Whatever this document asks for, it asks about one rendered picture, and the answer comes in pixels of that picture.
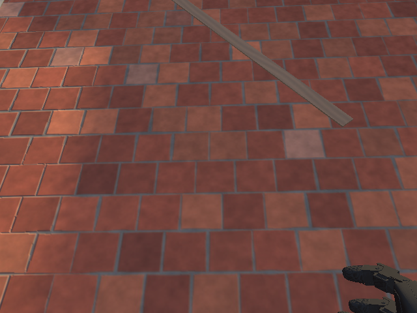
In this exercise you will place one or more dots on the right robot hand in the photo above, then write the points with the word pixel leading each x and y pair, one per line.
pixel 388 280

